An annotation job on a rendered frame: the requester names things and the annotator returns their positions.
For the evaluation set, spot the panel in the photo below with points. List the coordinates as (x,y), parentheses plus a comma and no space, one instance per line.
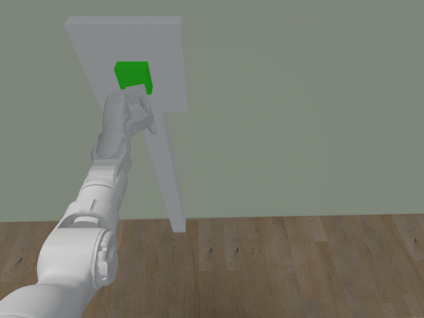
(101,42)

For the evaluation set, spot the button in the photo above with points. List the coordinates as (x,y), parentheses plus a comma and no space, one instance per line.
(133,73)

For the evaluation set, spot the left robot forearm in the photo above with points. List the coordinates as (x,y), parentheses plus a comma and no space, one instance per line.
(102,193)

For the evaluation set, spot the robot left upper arm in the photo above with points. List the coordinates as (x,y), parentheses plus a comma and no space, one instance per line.
(75,263)

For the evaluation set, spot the left robot hand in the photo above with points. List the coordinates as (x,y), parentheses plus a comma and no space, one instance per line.
(118,116)

